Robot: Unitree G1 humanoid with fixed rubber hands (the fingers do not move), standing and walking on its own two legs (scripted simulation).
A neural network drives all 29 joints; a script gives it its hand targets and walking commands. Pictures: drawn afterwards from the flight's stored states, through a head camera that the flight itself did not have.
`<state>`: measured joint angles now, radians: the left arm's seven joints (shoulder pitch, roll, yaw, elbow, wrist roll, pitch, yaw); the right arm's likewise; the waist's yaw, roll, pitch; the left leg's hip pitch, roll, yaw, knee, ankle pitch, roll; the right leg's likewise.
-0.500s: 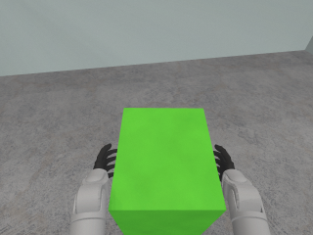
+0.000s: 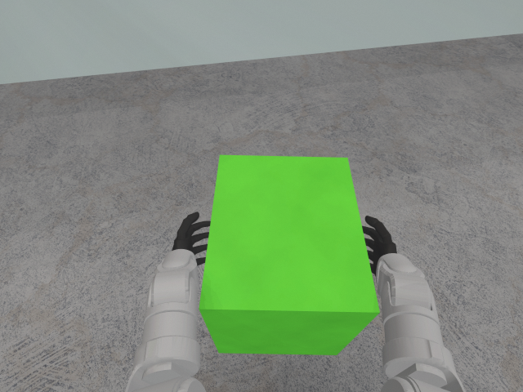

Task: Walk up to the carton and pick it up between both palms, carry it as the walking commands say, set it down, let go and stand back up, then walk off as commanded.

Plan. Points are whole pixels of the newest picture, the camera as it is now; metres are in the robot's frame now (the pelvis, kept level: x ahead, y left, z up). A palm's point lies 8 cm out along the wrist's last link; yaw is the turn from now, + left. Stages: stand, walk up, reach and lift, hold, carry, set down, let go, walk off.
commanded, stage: set down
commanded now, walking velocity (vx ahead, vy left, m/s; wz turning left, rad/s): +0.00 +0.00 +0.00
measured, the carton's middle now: (280, 259) +0.36 +0.01 -0.07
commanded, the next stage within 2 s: none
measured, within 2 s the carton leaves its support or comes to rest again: neither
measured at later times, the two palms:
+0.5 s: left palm (201, 267) +0.35 +0.16 -0.10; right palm (367, 272) +0.36 -0.16 -0.10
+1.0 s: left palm (209, 271) +0.38 +0.16 -0.19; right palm (356, 276) +0.38 -0.16 -0.18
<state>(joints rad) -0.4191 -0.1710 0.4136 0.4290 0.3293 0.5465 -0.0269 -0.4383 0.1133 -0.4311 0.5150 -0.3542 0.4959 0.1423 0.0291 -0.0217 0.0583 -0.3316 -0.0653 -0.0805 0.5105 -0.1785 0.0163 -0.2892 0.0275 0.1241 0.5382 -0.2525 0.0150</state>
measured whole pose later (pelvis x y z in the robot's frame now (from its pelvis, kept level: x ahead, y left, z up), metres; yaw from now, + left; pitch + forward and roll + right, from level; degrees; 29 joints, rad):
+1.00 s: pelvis -0.03 -0.01 -0.12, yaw -1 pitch +36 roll -2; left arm -0.70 -0.09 0.45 0.53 0.26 0.34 0.00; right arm -0.72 0.05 -0.46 0.61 -0.21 0.30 0.05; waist 0.00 -0.01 -0.19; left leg -1.46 -0.08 -0.10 1.18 -0.34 -0.02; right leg -1.41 0.09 0.09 1.20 -0.42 0.04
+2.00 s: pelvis -0.06 -0.01 -0.27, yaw -2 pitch +46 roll -2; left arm -1.03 0.08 0.41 0.75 0.14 0.29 0.05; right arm -1.02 -0.05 -0.42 0.75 -0.12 0.28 -0.05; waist 0.02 -0.01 -0.14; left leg -2.05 -0.12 -0.10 1.72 -0.46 -0.05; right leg -1.99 0.15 0.07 1.74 -0.55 0.06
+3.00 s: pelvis -0.06 -0.01 -0.37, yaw -3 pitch +44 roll -1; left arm -1.28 0.22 0.34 0.88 0.02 0.22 0.08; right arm -1.27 -0.17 -0.29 0.86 0.00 0.23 -0.13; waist 0.04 -0.01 0.12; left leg -2.31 -0.10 -0.06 2.08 -0.54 -0.05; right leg -2.26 0.18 0.05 2.11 -0.62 0.08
